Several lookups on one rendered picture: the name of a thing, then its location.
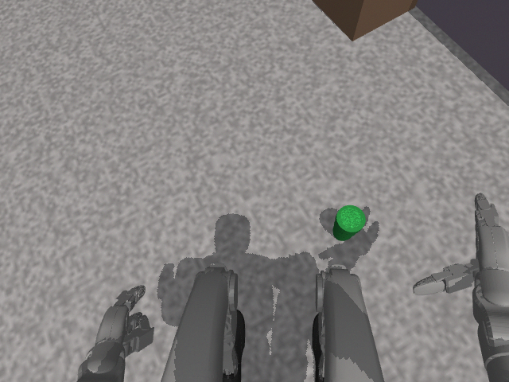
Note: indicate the left robot foot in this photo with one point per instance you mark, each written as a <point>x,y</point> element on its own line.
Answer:
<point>239,346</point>

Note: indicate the right robot arm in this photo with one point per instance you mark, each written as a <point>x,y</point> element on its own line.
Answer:
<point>490,299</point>

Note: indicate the left robot hand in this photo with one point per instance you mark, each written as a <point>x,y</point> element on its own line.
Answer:
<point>119,327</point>

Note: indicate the left robot arm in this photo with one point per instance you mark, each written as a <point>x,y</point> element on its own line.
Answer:
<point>105,362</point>

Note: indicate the right robot hand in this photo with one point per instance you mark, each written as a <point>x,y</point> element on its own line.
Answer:
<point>492,252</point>

